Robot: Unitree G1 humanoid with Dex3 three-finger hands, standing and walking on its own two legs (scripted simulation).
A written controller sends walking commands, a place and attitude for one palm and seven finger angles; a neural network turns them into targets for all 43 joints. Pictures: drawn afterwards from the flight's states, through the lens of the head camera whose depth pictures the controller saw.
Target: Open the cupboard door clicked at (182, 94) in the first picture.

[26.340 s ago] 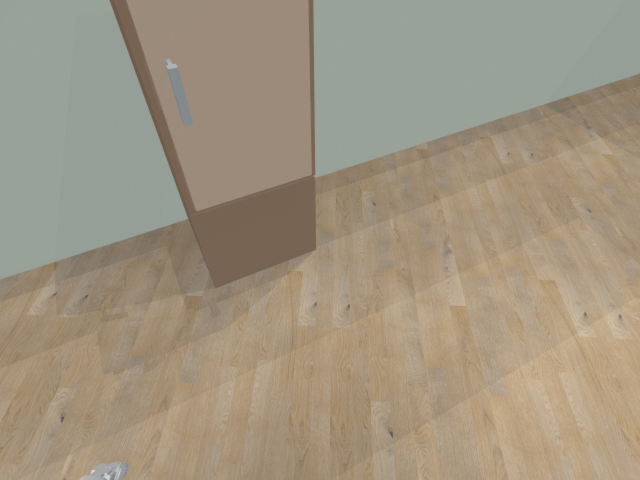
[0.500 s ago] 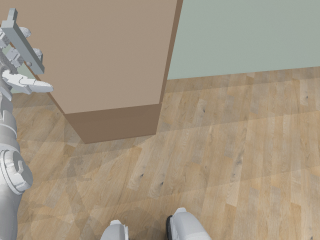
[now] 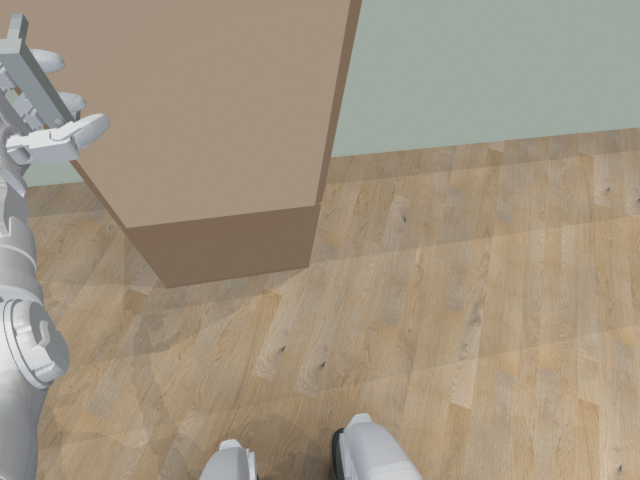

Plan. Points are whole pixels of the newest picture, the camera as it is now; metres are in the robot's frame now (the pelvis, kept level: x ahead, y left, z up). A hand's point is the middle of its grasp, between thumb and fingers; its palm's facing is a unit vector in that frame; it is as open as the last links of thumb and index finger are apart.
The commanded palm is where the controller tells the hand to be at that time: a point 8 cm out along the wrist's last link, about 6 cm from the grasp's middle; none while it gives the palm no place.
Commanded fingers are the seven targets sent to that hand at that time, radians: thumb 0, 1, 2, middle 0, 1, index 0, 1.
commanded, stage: close the thumb around the handle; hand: left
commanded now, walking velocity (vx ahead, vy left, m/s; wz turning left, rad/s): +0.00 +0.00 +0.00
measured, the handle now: (48, 87) +0.57 +0.26 +0.10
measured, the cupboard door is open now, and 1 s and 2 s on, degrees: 0 24 42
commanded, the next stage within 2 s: pull the door open along its arc in 0.30 s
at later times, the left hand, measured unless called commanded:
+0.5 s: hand (65, 125) +0.51 +0.24 +0.10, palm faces +0.07 -1.00 -0.01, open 5.8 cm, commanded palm +0.47 +0.28 +0.09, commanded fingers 0.00 0.90 0.90 -0.40 -1.35 -0.40 -1.35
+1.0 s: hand (118, 228) +0.38 +0.17 +0.10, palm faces +0.27 -0.96 +0.08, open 6.2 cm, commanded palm +0.31 +0.23 +0.09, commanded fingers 0.00 0.90 0.90 -0.40 -1.35 -0.40 -1.35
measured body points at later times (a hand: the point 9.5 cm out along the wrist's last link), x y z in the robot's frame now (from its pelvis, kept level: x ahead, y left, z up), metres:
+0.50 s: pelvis +0.00 -0.01 +0.00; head +0.13 +0.02 +0.43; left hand +0.50 +0.29 +0.10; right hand +0.00 -0.27 -0.10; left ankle -0.02 +0.11 -0.68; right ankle +0.03 -0.15 -0.68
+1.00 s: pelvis +0.02 +0.00 +0.02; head +0.08 +0.00 +0.47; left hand +0.36 +0.22 +0.09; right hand +0.14 -0.24 -0.09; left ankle -0.02 +0.11 -0.68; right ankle +0.03 -0.15 -0.68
